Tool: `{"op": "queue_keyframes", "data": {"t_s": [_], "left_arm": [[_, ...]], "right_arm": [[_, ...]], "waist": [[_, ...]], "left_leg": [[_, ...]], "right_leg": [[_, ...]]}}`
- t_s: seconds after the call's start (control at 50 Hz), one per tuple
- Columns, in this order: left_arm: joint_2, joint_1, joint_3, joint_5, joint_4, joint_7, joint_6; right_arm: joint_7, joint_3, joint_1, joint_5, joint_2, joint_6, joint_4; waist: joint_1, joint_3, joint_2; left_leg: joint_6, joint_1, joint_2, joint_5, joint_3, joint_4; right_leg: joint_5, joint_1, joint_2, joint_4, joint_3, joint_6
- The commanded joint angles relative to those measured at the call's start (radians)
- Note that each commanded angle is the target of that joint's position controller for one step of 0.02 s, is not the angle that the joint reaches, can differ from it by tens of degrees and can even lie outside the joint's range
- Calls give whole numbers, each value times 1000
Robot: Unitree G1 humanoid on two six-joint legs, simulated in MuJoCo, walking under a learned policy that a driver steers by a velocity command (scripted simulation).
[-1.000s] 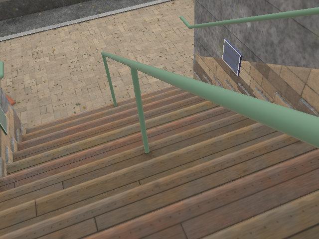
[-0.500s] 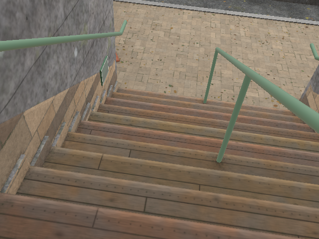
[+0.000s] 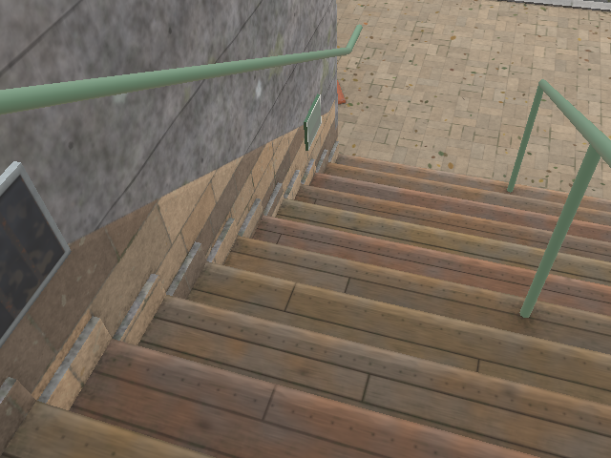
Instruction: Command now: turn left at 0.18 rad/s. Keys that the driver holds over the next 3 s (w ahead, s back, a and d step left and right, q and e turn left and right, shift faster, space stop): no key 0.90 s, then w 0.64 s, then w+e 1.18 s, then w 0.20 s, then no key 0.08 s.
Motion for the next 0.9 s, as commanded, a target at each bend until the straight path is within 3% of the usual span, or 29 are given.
{"op": "queue_keyframes", "data": {"t_s": [0.02,0.08,0.14,0.18,0.22,0.24,0.26,0.28,0.3,0.34,0.48,0.52,0.7,0.72,0.78,0.8,0.9], "left_arm": [[105,-65,28,-9,-66,7,-24],[79,-69,23,-3,-57,-1,-18],[92,-12,30,-6,-32,-4,-10],[105,-1,34,-6,-20,-3,-5],[118,-16,38,-9,-11,-4,-5],[114,-17,38,-6,-10,-9,-9],[120,48,43,-13,-7,-22,-17],[117,64,41,-7,11,-27,-18],[120,34,42,-4,20,-30,-17],[110,10,42,-4,29,-36,-15],[90,10,35,0,87,-49,-18],[97,46,43,-7,132,-42,-28],[100,58,59,-2,232,-34,-35],[107,54,63,-2,242,-31,-33],[94,66,63,0,275,-25,-31],[105,89,71,-1,296,-18,-39],[84,103,75,0,346,-6,-42]], "right_arm": [[8,-20,21,1,-62,-8,-40],[9,5,19,6,-14,-8,-20],[4,22,-25,20,6,-11,-27],[3,22,-21,23,0,-12,-20],[-1,31,2,18,9,-21,-4],[-4,31,11,11,-3,-32,3],[-8,8,-6,7,-88,-42,21],[-5,5,-27,21,-79,-46,26],[-1,13,-50,23,-48,-50,26],[1,21,-59,23,-27,-51,41],[8,15,-66,25,-38,-46,114],[12,16,-47,16,-30,-46,142],[5,12,-40,15,-34,-53,271],[-5,15,-38,7,-29,-51,287],[-14,16,-18,10,-27,-51,328],[-19,10,-22,9,-44,-52,332],[-27,14,6,10,-29,-51,388]], "waist": [[-38,10,-148],[-19,-23,-181],[23,-33,-193],[22,-30,-192],[-4,-22,-143],[5,-29,-116],[51,-68,20],[47,-62,69],[32,-35,51],[24,-29,23],[13,5,-26],[0,10,-53],[-3,27,-47],[-1,31,-40],[-3,26,-39],[-4,26,-45],[-11,33,-35]], "left_leg": [[-42,-137,51,70,4,136],[-61,1,74,120,76,16],[-44,93,100,121,136,-150],[-33,139,106,151,155,-240],[-23,232,126,309,140,-415],[-19,275,158,344,105,-446],[6,309,224,546,32,-375],[26,246,227,553,13,-383],[26,226,230,540,8,-409],[21,229,225,521,13,-434],[15,278,223,520,18,-487],[19,288,235,493,15,-504],[28,305,238,520,20,-551],[36,304,239,534,22,-540],[41,302,241,539,22,-543],[42,312,248,564,19,-540],[45,303,247,562,22,-545]], "right_leg": [[492,120,-250,-219,268,-99],[594,89,-182,-203,149,-80],[565,110,-197,-207,165,-84],[535,118,-212,-201,195,-87],[527,100,-208,-183,195,-59],[488,100,-194,-168,197,-39],[437,96,-166,-140,167,-20],[299,127,-143,-155,130,-8],[236,130,-135,-153,124,-1],[239,141,-137,-162,122,5],[244,134,-148,-206,116,21],[222,150,-153,-216,116,32],[240,185,-170,-251,114,38],[240,178,-164,-251,112,38],[239,187,-166,-256,108,37],[234,178,-158,-258,106,43],[231,186,-159,-267,102,45]]}}
Next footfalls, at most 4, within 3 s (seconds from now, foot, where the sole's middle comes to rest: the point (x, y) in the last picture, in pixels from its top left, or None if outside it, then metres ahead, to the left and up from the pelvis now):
0.24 left None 0.05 0.12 -0.77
1.54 left None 0.40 0.25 -0.93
2.14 right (320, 437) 0.68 0.05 -1.10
2.68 left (291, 354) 1.03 0.14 -1.26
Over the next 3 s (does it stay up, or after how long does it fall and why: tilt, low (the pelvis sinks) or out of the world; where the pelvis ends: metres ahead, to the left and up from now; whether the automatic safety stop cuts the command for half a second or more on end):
stays up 1.00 0.08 -0.51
